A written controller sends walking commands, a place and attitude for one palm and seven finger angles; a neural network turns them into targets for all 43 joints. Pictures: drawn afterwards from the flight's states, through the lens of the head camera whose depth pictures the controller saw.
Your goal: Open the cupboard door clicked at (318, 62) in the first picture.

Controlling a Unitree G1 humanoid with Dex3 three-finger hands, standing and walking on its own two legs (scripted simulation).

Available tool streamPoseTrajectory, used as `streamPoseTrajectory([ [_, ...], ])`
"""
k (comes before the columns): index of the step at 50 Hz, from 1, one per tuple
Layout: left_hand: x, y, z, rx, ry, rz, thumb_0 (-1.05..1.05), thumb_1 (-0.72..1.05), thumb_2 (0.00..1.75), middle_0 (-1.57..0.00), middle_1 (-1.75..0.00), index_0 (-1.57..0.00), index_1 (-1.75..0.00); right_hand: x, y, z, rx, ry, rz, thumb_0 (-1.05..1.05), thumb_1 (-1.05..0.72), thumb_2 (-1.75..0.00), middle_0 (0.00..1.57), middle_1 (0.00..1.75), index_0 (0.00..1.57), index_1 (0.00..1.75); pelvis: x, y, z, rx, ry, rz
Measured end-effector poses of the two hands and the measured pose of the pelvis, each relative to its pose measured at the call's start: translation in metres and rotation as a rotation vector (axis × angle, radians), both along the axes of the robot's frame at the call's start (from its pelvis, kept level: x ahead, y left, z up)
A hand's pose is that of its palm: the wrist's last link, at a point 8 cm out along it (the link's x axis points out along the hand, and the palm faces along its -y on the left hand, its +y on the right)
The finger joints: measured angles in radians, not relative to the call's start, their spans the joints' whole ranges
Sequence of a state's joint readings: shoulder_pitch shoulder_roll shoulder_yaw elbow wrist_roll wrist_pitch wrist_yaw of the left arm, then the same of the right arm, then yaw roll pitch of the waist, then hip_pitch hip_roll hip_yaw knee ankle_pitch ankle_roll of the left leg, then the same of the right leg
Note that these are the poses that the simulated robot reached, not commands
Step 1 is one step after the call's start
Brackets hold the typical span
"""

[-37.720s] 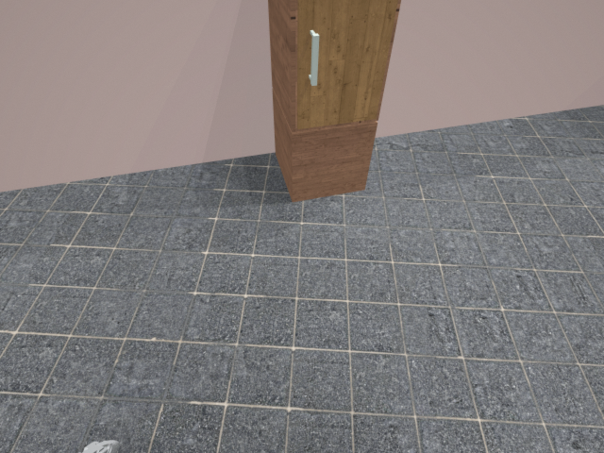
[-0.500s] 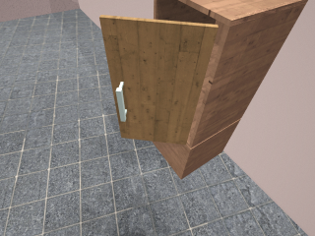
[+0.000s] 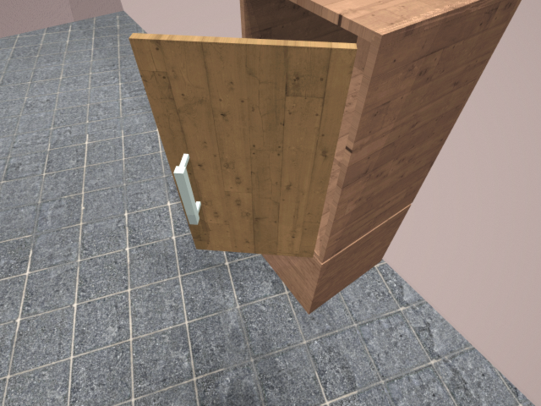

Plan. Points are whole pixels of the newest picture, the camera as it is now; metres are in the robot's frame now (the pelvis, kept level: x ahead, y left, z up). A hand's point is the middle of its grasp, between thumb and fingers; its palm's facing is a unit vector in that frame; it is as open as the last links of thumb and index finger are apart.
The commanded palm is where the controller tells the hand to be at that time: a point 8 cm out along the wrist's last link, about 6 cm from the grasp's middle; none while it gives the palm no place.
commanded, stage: come to a stop and stand still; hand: left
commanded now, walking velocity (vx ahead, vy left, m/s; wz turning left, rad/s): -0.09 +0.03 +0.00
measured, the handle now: (190, 191) +0.53 +0.21 -0.05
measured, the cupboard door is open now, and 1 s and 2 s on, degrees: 50 50 50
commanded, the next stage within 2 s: look again from close up in 1.14 s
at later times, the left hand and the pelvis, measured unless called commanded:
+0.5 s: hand out of the picture +0.03 +0.23 -0.16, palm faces +0.06 -0.97 -0.24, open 7.4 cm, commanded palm none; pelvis -0.04 +0.03 +0.00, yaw +2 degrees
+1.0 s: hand out of the picture -0.11 +0.25 -0.17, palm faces +0.05 -0.98 -0.21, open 7.4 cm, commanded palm none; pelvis -0.08 +0.06 +0.01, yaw +2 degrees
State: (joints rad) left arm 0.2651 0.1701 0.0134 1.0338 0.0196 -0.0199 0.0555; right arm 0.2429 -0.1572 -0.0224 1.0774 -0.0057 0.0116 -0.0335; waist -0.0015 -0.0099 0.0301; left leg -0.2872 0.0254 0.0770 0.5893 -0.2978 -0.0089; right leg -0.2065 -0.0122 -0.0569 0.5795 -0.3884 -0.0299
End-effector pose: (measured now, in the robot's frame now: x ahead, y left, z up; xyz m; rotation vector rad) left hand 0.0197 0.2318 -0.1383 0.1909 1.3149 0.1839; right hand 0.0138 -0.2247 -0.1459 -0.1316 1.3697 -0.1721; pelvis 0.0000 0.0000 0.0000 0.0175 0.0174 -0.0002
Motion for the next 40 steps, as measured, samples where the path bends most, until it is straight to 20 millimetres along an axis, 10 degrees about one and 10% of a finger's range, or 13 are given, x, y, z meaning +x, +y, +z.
streamPoseTrajectory([
  [22,0.001,0.037,0.006,0.013,-0.151,-0.007,0.01,0.9,0.89,-0.2,-0.3,-0.2,-0.3,0.044,0.012,0.02,-0.035,-0.246,0.087,0.01,-0.9,-0.9,0.2,0.3,0.2,0.3,-0.029,0.024,-0.003,-0.021,-0.042,0.033],
  [40,-0.077,0.068,0.003,-0.014,-0.034,0.013,0.01,0.9,0.89,-0.2,-0.3,-0.2,-0.3,-0.021,0.031,0.03,-0.063,-0.159,0.09,0.01,-0.9,-0.9,0.21,0.3,0.2,0.3,-0.065,0.052,0.007,-0.035,-0.053,0.034],
])
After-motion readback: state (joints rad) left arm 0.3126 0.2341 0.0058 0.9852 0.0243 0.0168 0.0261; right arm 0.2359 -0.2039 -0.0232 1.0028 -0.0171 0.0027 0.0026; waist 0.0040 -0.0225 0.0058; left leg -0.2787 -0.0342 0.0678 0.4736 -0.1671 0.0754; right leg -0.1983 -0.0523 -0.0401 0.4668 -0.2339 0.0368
